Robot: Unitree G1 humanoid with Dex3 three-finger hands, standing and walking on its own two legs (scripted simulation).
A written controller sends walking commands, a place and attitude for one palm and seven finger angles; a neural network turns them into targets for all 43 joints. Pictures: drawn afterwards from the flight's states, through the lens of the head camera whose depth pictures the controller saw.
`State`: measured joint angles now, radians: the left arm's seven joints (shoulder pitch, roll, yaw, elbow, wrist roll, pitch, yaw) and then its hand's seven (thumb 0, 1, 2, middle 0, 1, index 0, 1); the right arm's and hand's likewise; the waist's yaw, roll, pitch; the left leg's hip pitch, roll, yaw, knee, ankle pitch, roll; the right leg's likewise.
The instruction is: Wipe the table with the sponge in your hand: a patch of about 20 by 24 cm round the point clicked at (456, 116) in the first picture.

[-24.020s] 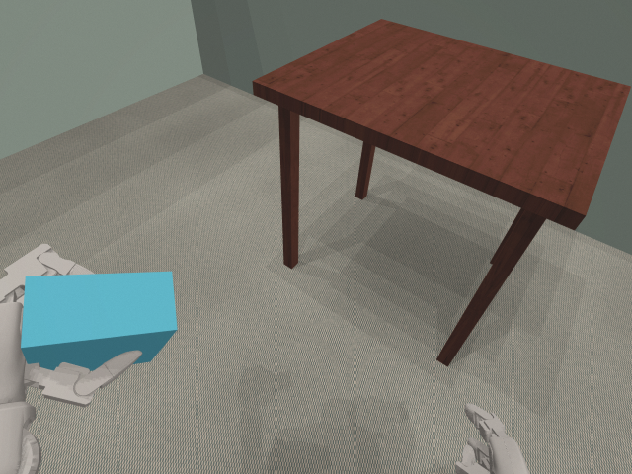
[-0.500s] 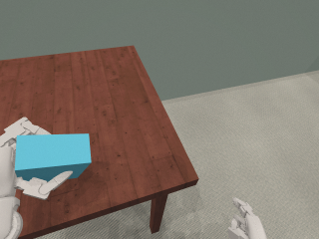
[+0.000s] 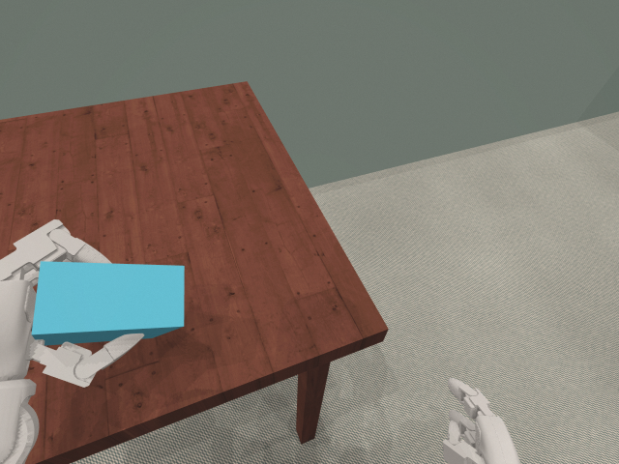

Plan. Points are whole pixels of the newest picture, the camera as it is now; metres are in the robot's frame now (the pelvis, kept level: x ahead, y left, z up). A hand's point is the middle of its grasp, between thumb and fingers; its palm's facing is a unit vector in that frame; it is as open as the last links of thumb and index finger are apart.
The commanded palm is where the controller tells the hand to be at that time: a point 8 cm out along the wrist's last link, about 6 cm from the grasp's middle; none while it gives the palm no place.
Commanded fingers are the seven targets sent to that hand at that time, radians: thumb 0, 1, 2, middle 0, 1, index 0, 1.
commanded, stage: come to a stop and stand still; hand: left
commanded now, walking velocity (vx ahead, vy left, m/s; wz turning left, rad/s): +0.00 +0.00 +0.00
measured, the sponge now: (127, 307) +0.23 +0.21 +0.14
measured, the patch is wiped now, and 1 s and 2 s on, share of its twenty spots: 0.00 0.00 0.00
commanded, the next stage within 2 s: look again from close up in 0.58 s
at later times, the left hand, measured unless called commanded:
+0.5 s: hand (61, 303) +0.22 +0.26 +0.16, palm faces +0.38 -0.84 -0.39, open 9.4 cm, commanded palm +0.16 +0.29 +0.18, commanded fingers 0.00 0.10 1.30 -1.20 -1.60 -1.20 -1.60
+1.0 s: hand (74, 315) +0.21 +0.24 +0.16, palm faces +0.39 -0.85 -0.36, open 9.4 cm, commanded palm +0.15 +0.28 +0.18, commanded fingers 0.00 0.10 1.30 -1.20 -1.60 -1.20 -1.60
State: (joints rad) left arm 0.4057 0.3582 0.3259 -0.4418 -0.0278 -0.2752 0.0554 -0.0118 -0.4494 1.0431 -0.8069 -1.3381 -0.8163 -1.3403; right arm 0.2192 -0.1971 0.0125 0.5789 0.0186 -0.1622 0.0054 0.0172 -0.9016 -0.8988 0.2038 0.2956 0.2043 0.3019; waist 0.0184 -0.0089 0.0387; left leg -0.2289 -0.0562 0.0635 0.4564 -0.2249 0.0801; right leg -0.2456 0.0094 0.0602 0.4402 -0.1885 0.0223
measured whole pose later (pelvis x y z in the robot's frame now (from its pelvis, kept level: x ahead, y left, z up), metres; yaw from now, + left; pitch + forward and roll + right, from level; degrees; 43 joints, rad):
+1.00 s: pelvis +0.00 -0.01 +0.00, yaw +2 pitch -1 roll -1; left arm 0.42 0.36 0.33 -0.47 -0.02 -0.20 0.10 -0.01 -0.45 1.05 -0.80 -1.34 -0.81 -1.35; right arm 0.22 -0.20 0.01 0.58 0.02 -0.12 -0.05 0.02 -0.90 -0.90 0.20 0.30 0.20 0.30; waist 0.02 -0.03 0.05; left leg -0.21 -0.05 0.02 0.45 -0.22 0.07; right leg -0.19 0.02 0.02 0.38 -0.17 0.01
